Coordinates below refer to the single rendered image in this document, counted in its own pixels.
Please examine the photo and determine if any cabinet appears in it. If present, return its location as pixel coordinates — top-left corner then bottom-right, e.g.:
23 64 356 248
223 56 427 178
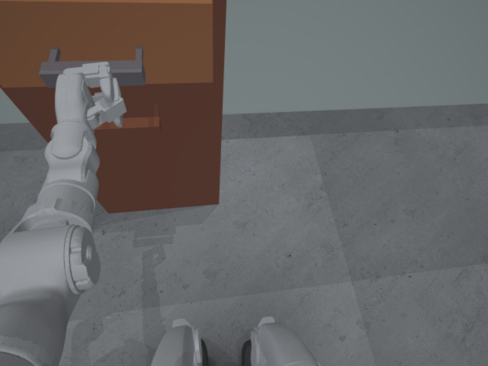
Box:
0 0 226 214

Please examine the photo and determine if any left robot upper arm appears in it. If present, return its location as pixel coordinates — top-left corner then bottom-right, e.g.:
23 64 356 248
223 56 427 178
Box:
0 224 101 366

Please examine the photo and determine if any drawer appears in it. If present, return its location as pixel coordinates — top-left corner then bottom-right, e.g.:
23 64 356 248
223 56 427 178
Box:
0 0 213 88

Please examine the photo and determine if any robot thigh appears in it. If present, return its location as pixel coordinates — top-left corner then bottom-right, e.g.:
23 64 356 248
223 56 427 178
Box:
251 323 320 366
151 325 203 366

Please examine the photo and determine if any robot left forearm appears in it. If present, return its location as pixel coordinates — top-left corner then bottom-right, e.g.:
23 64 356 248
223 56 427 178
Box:
0 121 100 245

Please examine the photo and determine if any robot right thigh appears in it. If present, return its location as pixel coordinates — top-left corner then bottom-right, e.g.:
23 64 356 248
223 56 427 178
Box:
251 323 320 366

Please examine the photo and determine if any left robot hand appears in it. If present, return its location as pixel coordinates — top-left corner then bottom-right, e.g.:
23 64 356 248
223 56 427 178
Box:
55 62 127 133

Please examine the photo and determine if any robot left thigh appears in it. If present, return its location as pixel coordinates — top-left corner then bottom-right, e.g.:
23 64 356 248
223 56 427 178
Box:
151 325 203 366

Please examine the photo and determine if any handle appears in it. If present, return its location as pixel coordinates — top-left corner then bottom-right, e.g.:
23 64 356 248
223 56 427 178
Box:
39 47 146 88
94 117 162 138

